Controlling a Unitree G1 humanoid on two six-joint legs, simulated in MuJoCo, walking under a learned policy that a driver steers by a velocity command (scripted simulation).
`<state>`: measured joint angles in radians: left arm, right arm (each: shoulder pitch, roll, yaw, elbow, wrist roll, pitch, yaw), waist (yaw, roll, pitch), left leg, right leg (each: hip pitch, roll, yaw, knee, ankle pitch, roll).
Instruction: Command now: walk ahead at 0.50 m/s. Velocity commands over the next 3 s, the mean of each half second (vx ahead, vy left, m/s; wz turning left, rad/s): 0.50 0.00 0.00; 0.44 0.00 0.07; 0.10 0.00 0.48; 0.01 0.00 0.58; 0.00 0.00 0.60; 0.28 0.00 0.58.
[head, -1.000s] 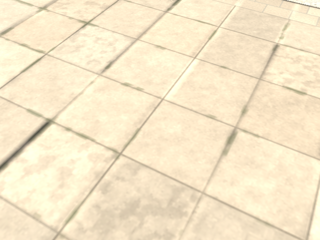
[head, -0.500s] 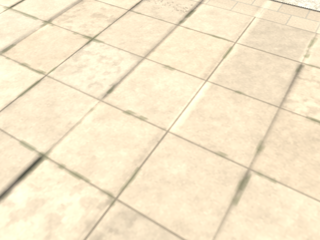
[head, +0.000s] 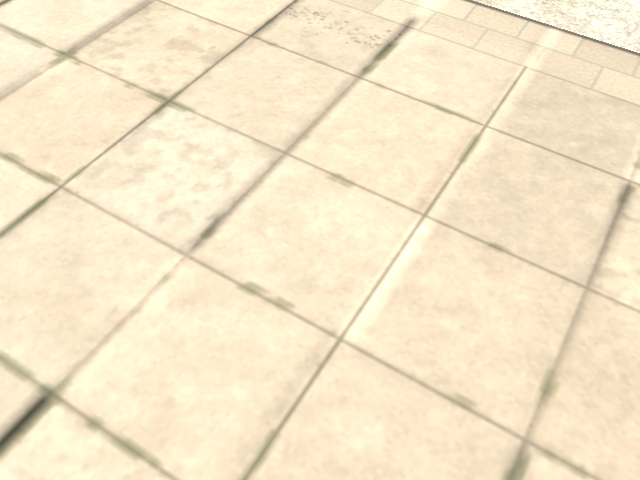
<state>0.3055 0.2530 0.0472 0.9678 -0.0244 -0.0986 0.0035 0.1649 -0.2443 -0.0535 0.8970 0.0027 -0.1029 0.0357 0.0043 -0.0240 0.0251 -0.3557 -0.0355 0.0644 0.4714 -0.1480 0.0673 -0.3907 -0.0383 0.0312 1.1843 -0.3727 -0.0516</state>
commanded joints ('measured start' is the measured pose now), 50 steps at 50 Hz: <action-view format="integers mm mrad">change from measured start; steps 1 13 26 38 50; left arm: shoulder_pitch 25 -327 -10 16 42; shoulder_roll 70 33 131 125 116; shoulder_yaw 28 17 46 35 29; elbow -59 -169 -103 -41 -58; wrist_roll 5 10 15 22 57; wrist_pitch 2 10 -4 -6 36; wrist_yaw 8 -10 -27 -1 35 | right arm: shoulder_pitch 36 230 142 -83 151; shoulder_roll -73 -141 -141 -56 -269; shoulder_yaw -12 -22 -15 -27 -81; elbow -24 64 24 -37 -28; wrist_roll -13 9 45 5 -21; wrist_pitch -14 5 -25 25 15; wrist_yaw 3 -40 -30 -40 -9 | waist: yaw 10 -74 79 22 -79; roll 94 77 -99 -37 162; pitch -76 43 -187 18 -275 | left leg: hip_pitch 206 294 -401 -339 443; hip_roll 265 229 101 171 233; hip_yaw -317 -134 -153 -99 -297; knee -292 -354 861 275 68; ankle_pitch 115 177 -287 226 773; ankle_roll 164 130 -1 -58 141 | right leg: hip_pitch -192 -298 556 258 113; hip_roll -110 -68 -297 -154 -15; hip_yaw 48 -25 439 54 -153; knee -11 -561 -899 -1083 -170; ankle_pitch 106 485 147 385 408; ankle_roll -4 40 -206 -152 58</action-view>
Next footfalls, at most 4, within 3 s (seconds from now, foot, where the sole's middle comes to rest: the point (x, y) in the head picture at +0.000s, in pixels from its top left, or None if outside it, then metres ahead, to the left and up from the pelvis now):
0.44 right None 0.42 -0.15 -0.77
0.98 left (292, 373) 0.71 0.08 -0.77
1.48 right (385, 358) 0.75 -0.13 -0.77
1.92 left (279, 415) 0.61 0.10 -0.77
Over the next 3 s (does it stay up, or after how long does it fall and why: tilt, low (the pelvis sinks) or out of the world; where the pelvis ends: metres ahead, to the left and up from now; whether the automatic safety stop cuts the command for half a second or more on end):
stays up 0.62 0.10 0.00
